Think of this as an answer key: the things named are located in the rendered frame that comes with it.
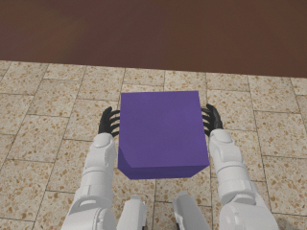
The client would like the robot thigh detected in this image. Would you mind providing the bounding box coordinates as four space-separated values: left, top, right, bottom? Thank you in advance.
116 198 148 230
172 195 211 230

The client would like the left robot thigh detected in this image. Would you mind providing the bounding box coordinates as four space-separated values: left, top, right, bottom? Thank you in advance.
116 198 148 230

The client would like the robot left hand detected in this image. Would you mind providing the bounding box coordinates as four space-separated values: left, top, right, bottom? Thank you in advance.
98 106 120 138

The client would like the robot left forearm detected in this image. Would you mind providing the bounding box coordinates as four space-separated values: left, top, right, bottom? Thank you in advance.
60 132 117 230

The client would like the right robot thigh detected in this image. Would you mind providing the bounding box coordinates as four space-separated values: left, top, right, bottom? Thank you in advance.
172 195 211 230

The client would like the right robot upper arm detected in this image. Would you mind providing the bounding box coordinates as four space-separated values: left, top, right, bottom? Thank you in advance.
219 202 279 230

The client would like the carton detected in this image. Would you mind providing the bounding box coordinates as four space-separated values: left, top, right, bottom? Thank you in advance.
117 90 210 180

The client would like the left robot upper arm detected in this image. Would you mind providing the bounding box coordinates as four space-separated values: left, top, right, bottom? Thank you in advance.
61 207 117 230

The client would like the robot right forearm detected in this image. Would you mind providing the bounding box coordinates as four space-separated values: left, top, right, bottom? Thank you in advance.
208 128 279 230

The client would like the robot right hand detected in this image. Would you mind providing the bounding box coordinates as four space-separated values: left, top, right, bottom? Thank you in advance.
201 103 224 137

